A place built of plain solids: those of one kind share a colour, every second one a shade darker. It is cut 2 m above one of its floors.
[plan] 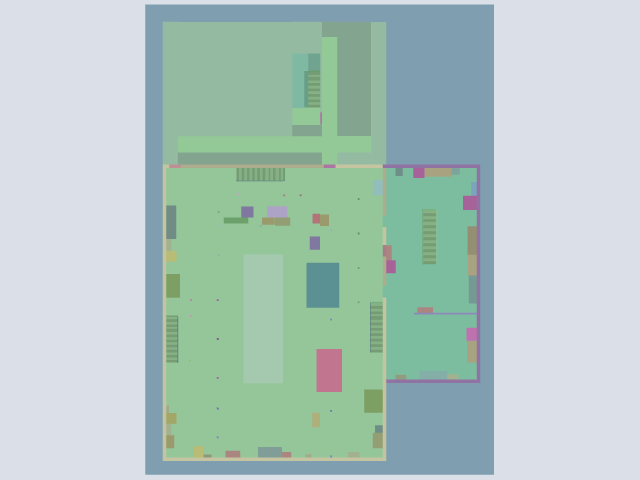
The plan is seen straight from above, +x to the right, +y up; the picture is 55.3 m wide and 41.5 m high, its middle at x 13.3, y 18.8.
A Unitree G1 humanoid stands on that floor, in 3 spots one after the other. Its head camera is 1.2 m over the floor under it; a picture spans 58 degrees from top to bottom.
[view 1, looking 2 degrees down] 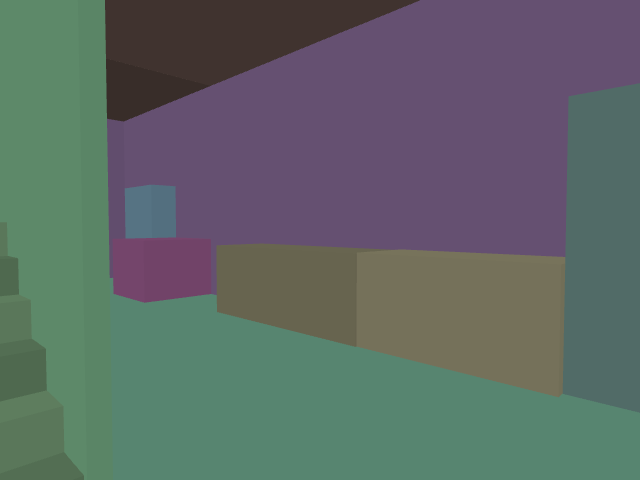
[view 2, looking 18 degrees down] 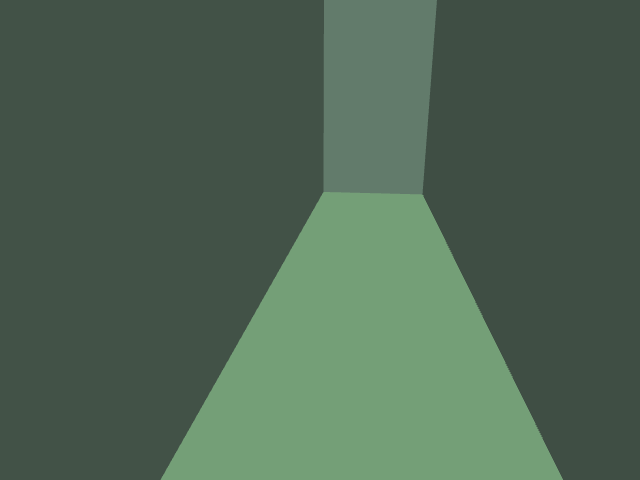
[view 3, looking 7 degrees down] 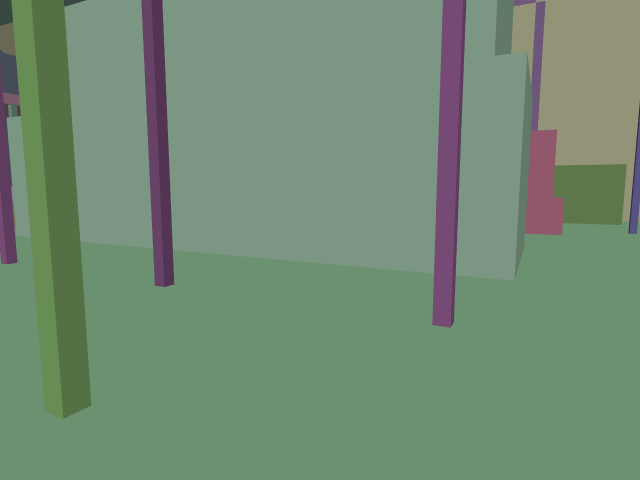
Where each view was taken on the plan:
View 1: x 22.79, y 14.86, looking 44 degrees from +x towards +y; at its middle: wall_annex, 5.66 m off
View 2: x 14.13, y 30.59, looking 97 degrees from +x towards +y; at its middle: floor_house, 3.88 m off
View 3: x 0.68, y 6.17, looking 27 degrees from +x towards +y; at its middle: engine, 6.79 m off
